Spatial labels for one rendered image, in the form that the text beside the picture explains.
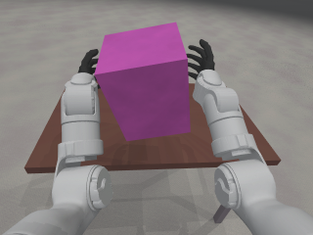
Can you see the right robot forearm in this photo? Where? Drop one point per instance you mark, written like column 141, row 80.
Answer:
column 221, row 106

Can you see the robot right hand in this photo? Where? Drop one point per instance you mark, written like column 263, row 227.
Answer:
column 205, row 61

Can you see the robot left upper arm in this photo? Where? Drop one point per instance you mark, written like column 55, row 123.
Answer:
column 79, row 193

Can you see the carton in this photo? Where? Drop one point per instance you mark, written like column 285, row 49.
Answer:
column 144, row 76

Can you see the left robot forearm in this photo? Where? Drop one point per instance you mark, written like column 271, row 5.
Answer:
column 80, row 120

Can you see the robot left hand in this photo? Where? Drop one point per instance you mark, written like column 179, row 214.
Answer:
column 87, row 63

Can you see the table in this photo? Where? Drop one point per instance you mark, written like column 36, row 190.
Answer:
column 185, row 150

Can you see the robot right upper arm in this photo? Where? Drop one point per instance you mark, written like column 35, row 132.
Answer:
column 248, row 188

